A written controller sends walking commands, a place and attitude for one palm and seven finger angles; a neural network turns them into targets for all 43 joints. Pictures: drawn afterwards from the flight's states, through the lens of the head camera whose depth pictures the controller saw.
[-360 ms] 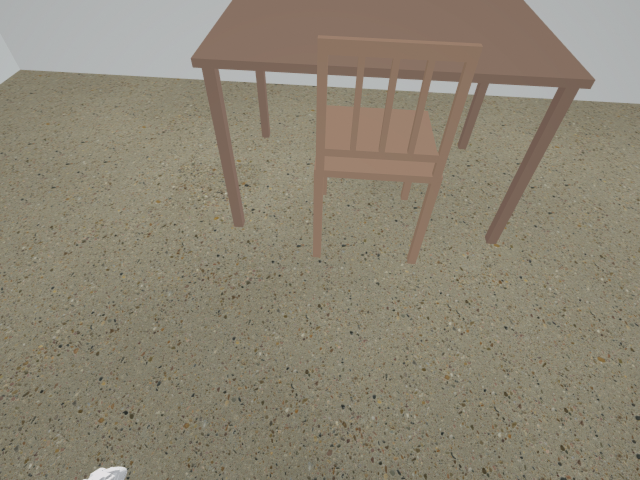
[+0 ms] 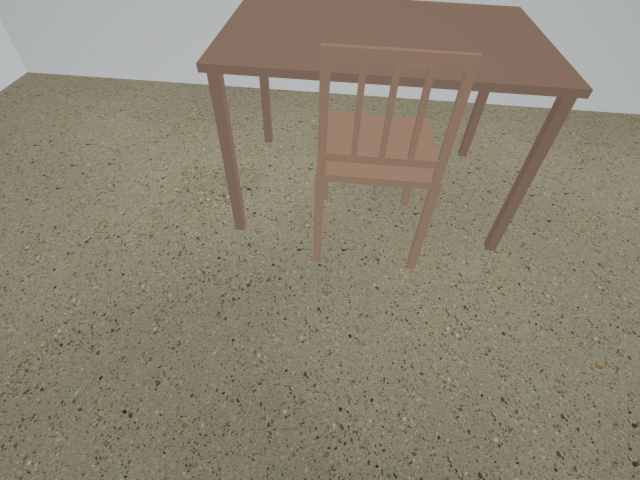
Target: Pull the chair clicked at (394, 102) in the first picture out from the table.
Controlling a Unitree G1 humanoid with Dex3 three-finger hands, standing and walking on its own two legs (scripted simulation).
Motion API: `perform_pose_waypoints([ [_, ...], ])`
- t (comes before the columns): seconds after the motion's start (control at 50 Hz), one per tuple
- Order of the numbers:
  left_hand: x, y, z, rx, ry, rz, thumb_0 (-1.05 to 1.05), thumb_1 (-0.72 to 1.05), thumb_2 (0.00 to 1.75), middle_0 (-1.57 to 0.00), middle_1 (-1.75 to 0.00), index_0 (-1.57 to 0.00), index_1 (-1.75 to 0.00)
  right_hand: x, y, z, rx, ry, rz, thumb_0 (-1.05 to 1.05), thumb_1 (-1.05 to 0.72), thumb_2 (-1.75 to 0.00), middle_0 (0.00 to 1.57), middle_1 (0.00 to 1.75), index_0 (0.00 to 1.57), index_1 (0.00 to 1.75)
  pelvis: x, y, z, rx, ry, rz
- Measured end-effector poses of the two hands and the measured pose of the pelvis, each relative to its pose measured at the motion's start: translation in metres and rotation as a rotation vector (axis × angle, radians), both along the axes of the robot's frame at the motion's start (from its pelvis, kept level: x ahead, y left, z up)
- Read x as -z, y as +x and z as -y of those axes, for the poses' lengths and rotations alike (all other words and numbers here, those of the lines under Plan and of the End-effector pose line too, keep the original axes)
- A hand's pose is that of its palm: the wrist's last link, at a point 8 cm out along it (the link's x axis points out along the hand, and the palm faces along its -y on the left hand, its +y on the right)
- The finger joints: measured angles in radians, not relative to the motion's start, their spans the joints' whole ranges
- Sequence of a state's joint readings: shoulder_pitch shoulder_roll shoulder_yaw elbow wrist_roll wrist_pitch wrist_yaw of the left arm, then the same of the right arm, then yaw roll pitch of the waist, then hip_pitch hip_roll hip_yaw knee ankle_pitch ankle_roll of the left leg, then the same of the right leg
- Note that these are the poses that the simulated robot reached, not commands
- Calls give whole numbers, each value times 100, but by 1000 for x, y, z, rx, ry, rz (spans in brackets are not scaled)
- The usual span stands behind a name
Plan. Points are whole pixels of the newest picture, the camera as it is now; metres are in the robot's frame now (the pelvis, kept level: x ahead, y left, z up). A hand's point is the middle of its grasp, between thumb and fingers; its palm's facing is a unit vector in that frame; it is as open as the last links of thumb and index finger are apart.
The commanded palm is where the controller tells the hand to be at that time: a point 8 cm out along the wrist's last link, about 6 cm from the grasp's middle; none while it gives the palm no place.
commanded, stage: stand and wait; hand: left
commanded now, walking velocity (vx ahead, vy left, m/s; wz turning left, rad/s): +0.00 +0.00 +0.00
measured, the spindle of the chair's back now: (389, 114) +1.10 -0.13 -0.09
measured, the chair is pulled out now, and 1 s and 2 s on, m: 0.00 0.00 0.00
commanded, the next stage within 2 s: look at it before walking up in 0.46 s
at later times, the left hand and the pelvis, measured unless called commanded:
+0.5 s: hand out of the picture +0.07 +0.24 -0.15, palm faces -0.03 -0.94 -0.33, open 7.4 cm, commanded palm none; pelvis -0.01 -0.01 +0.00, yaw +0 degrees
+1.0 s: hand out of the picture +0.06 +0.24 -0.15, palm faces -0.03 -0.94 -0.33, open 7.4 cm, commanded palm none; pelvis -0.01 -0.01 +0.00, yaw +0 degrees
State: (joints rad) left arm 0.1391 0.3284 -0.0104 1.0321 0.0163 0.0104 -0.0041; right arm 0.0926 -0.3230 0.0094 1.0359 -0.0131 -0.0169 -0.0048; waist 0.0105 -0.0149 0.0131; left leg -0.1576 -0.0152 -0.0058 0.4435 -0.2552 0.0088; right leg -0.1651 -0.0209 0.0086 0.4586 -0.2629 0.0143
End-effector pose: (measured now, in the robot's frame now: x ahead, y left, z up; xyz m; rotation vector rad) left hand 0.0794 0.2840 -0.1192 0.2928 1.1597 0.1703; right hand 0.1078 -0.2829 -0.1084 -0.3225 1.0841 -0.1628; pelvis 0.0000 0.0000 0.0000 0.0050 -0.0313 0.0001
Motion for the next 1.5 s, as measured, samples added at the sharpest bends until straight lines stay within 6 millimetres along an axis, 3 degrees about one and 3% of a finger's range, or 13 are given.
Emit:
perform_pose_waypoints([
  [0.2,1,-26,-5,-19,20,-77,1,90,90,-21,-30,-21,-30,7,-37,12,35,-9,-105,1,-90,-90,21,30,21,30,-2,-4,3,-1,-1,-3],
  [0.36,-1,-28,-6,-18,27,-83,1,90,90,-21,-30,-20,-30,9,-51,15,51,-8,-137,1,-91,-90,20,30,21,30,-3,-7,5,1,0,0],
  [0.66,-4,-13,3,1,16,-35,1,90,90,-21,-30,-21,-30,7,-43,15,44,1,-102,1,-91,-90,20,30,21,30,-4,-9,8,4,2,1],
  [1.24,-1,-21,4,-18,17,-84,1,90,90,-21,-30,-20,-30,6,-35,17,40,-4,-124,1,-91,-90,20,30,21,30,-5,0,11,6,-1,-8],
  [1.36,12,-24,20,-5,-25,-138,1,90,90,-20,-30,-20,-30,18,-42,3,86,38,-121,1,-91,-90,20,30,20,30,2,12,11,60,2,-16],
  [1.44,23,-24,38,17,-58,-192,1,91,90,-20,-30,-20,-30,32,-57,-3,155,83,-134,1,-91,-90,20,30,21,30,9,27,18,113,15,-21],
  [1.5,26,-12,58,44,-72,-220,1,91,90,-20,-30,-20,-30,43,-72,-1,217,115,-165,1,-90,-90,20,30,21,30,14,39,28,156,17,-17],
])
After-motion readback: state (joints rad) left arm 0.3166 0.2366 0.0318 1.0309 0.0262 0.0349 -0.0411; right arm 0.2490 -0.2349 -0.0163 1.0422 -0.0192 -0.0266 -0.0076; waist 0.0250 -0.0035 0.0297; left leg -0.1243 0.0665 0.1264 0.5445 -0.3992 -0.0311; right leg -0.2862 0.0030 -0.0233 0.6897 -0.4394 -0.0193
